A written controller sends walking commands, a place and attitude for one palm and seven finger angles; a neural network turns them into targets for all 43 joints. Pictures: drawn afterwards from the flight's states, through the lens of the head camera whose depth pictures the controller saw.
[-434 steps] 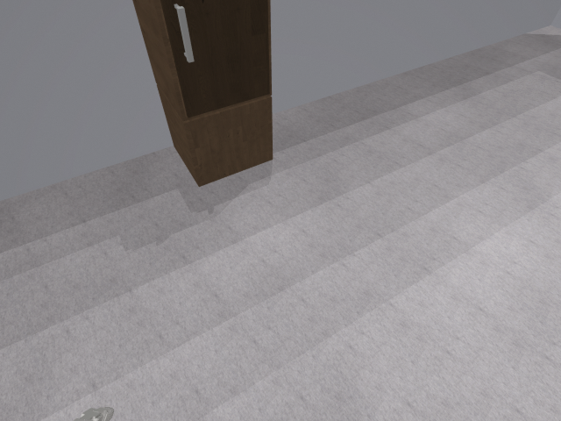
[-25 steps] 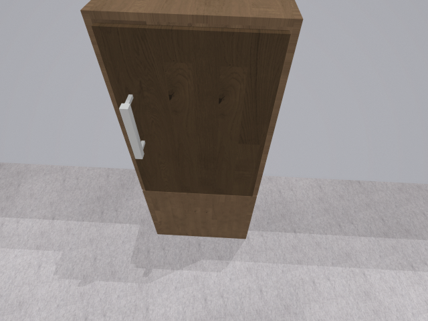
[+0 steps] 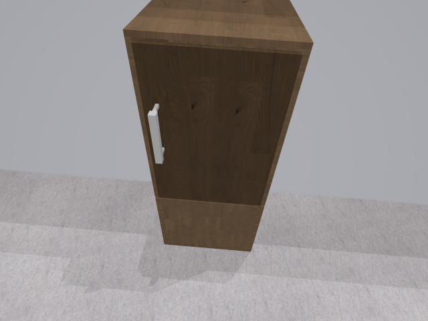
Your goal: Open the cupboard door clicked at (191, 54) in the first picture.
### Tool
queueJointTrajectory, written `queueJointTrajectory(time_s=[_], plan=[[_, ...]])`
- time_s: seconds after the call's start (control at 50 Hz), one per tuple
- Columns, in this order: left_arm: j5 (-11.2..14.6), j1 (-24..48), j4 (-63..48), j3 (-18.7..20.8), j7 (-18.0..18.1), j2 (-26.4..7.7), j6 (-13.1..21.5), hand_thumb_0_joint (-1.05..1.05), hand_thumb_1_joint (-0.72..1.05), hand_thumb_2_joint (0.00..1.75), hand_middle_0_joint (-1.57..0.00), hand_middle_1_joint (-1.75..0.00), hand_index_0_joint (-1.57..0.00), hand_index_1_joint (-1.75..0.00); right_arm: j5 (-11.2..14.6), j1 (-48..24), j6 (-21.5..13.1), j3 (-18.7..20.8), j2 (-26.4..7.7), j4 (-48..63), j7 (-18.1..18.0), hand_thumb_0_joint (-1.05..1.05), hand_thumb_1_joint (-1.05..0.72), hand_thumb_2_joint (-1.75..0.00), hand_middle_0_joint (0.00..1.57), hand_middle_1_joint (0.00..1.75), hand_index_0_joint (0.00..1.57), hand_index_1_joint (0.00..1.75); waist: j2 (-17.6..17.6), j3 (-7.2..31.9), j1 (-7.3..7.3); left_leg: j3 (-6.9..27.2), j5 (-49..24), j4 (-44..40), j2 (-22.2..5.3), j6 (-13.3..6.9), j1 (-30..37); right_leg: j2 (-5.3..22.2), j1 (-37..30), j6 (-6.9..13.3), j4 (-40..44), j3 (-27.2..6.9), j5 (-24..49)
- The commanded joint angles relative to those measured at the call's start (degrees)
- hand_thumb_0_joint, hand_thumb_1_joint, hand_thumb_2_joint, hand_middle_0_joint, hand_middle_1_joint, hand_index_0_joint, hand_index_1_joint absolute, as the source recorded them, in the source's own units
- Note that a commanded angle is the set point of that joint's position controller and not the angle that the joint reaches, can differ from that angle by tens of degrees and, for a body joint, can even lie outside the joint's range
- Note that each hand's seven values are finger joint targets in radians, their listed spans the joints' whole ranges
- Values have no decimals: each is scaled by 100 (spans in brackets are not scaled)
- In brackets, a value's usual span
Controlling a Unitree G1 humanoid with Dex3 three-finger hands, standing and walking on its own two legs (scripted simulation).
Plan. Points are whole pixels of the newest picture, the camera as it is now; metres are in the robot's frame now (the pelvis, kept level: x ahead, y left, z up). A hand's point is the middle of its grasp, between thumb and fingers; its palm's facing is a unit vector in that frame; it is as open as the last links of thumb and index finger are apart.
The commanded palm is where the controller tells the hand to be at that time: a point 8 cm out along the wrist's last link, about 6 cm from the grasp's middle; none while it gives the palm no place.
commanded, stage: shuffle to correct the standing spot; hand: left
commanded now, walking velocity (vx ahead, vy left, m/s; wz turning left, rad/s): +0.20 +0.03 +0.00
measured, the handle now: (158, 134) +0.61 +0.21 -0.01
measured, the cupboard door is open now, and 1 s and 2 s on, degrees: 0 0 0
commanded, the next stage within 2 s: come to a stop and stand still in 0.32 s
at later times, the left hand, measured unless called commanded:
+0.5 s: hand out of the picture +0.01 +0.18 -0.18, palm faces +0.01 -0.99 -0.12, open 7.4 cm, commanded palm none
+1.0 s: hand out of the picture +0.15 +0.22 -0.18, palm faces +0.07 -0.98 -0.17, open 7.2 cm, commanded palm none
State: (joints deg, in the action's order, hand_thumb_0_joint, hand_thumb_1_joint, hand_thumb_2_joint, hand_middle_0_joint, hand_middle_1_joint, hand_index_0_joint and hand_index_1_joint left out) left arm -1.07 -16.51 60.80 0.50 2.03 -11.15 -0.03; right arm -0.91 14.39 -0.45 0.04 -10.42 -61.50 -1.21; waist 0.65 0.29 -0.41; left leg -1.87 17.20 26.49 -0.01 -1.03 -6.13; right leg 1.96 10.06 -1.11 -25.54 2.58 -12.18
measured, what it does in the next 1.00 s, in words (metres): steps on the spot: right foot, then left foot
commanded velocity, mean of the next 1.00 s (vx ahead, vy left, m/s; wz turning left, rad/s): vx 0.04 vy -0.02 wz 0.00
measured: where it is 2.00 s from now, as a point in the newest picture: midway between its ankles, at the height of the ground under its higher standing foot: outside the picture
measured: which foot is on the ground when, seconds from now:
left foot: down 0.00-0.68, up 0.70-0.84, down 0.86-1.00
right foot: down 0.00-0.36, up 0.38-0.64, down 0.66-0.88, up 0.90-1.00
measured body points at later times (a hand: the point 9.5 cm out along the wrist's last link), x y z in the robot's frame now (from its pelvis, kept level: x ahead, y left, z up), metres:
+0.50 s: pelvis +0.05 +0.03 -0.01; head +0.06 +0.04 +0.44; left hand +0.01 +0.24 -0.17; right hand -0.03 -0.17 -0.16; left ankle -0.03 +0.10 -0.74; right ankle +0.05 -0.10 -0.69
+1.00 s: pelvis +0.07 +0.05 -0.01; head +0.09 +0.07 +0.44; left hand +0.15 +0.28 -0.17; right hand +0.11 -0.18 -0.15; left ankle +0.06 +0.12 -0.74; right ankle +0.10 -0.09 -0.71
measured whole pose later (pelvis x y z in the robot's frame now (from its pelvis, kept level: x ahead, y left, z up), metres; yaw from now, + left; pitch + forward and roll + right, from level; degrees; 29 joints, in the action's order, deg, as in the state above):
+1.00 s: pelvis +0.07 +0.05 -0.01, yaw +1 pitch -1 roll -1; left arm -1.4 -9.9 55.4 3.3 2.0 -8.7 -2.7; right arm -2.1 14.7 -0.2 2.4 -7.6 -58.4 -2.2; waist 1.7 -3.0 0.8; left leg -5.9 18.8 32.1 0.6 -3.8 -12.5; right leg 2.4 22.7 -0.6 -45.2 0.7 -20.2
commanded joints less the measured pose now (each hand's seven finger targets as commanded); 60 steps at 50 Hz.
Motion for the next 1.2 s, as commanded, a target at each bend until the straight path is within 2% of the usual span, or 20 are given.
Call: queueJointTrajectory(time_s=[0.0,0.12,0.24,0.3,0.32,0.34,0.36,0.42,0.56,0.6,0.66,0.7,0.78,0.82,0.86,0.88,0.92,1.04,1.12,1.18], plan=[[-31,-292,-179,62,8,-388,33,0,90,90,-20,-30,-20,-30,-11,456,-18,150,-621,116,-13,0,-90,-90,20,30,20,30,-240,-635,32,566,1017,-986,-581,-138,-1042,286,1,152,288,-282,-740],[-79,-713,-213,139,-74,-272,42,0,90,90,-20,-30,-20,-30,-26,588,47,224,-696,191,15,0,-90,-90,20,30,20,30,-222,-1182,-75,825,2105,-1040,-650,-364,-1642,148,289,235,49,-271,-1543],[7,-1313,-82,350,0,-579,127,0,90,90,-20,-30,-20,-30,-5,828,-44,165,-204,226,27,0,-90,-90,20,30,20,30,910,-755,-105,-174,930,1040,-49,-162,-1838,1241,47,933,1041,-1910,-2659],[-15,-888,-170,352,-3,-409,110,0,90,90,-20,-30,-20,-30,4,1317,-101,156,-44,54,23,0,-90,-90,20,30,20,30,324,-859,244,-163,701,343,-126,-187,-794,890,992,803,498,-1162,-2116],[-19,-682,-208,302,-24,-184,84,0,90,90,-20,-30,-20,-30,8,1661,-138,165,-101,-108,6,0,-90,-90,20,30,20,30,-293,-1026,386,347,606,-248,-372,-281,-400,420,1443,591,-285,-632,-1697],[-25,-533,-272,215,-45,156,77,0,90,90,-20,-30,-20,-30,-26,2198,-200,233,-427,-342,-43,0,-90,-90,20,30,20,30,-1526,-1022,550,1630,173,-1052,-1257,-542,245,-145,2191,305,-1812,150,-1233],[-59,-88,-480,161,-24,224,140,0,90,90,-20,-30,-20,-30,-56,2561,-247,252,-537,-481,-128,0,-90,-90,20,30,20,30,-1796,-1278,682,2442,-1349,-1406,-1882,-856,808,-159,3145,228,-2792,241,-1805],[-8,125,-466,186,-113,230,218,0,90,90,-20,-30,-20,-30,-51,2205,-346,135,-332,-390,-193,0,-90,-90,20,30,20,30,-407,-1076,435,1640,-3967,-888,-1922,-1286,1098,344,3214,227,-3302,15,-1490],[59,-231,-310,158,-45,343,22,0,90,90,-20,-30,-20,-30,-1,1483,-237,136,-257,-320,-313,0,-90,-90,20,30,20,30,-705,-599,-43,345,-5305,-367,-1234,-561,35,-28,705,214,-994,353,178],[43,-744,-219,235,1,18,61,0,90,90,-20,-30,-20,-30,62,1439,-174,206,-269,-312,-287,0,-90,-90,20,30,20,30,-517,-312,-266,368,-4591,306,-1045,-324,-183,16,-283,252,-159,246,1302],[46,-1037,-160,338,101,-593,177,0,90,90,-20,-30,-20,-30,143,1658,-41,321,210,-210,-220,0,-90,-90,20,30,20,30,397,287,-103,0,1468,2538,74,90,-1382,2150,-1156,1493,-142,-1353,5894],[12,-307,-397,335,161,-480,149,0,90,90,-20,-30,-20,-30,136,1273,127,340,297,-58,-183,0,-90,-90,20,30,20,30,980,228,25,306,2024,3188,-237,84,-1219,2170,-97,1694,280,-1411,4387],[-52,509,-790,422,151,-566,-51,0,90,90,-20,-30,-20,-30,49,1509,172,348,339,-92,-59,0,-90,-90,20,30,20,30,843,113,301,-172,891,1713,-222,176,-743,1602,877,1138,285,-814,1771],[-1,587,-866,431,100,-500,-144,0,90,90,-20,-30,-20,-30,9,1685,138,354,260,-74,-28,0,-90,-90,20,30,20,30,157,-79,379,-207,-32,385,-234,136,-187,1138,1646,690,-116,-583,-126],[62,660,-1087,356,42,-40,-251,0,90,90,-20,-30,-20,-30,-108,1067,77,428,-367,388,-25,0,-90,-90,20,30,20,30,-1516,-773,258,1850,1061,-1529,-1708,-541,-1867,-9,1484,70,-1431,137,-1247],[-5,839,-1056,355,53,-64,-281,0,90,90,-20,-30,-20,-30,-132,661,6,440,-469,522,-47,0,-90,-90,20,30,20,30,-1611,-977,243,2202,1022,-1976,-1880,-727,-2319,-19,1283,62,-2307,-210,-1226],[-55,402,-869,375,-8,-145,-184,0,90,90,-20,-30,-20,-30,-126,108,-93,382,-494,605,-114,0,-90,-90,20,30,20,30,-697,-657,-97,1582,-129,-1544,-1596,-759,-1508,93,1299,94,-2560,-487,-915],[41,243,-592,180,-54,43,-74,0,90,90,-20,-30,-20,-30,-73,576,-63,380,-596,322,-187,0,-90,-90,20,30,20,30,-607,-39,226,707,-4167,-390,-1456,-651,712,9,816,-22,-343,-6,-601],[24,-232,-411,199,-6,-208,-73,0,90,90,-20,-30,-20,-30,9,464,-42,365,-543,327,-203,0,-90,-90,20,30,20,30,-434,0,162,369,-3577,-169,-1036,-212,23,316,-203,171,27,-225,1733],[3,-320,-349,168,10,-216,-76,0,90,90,-20,-30,-20,-30,18,270,4,337,-504,259,-179,0,-90,-90,20,30,20,30,26,60,115,185,-2488,-225,-879,-106,-97,402,-153,245,-66,-405,1919]])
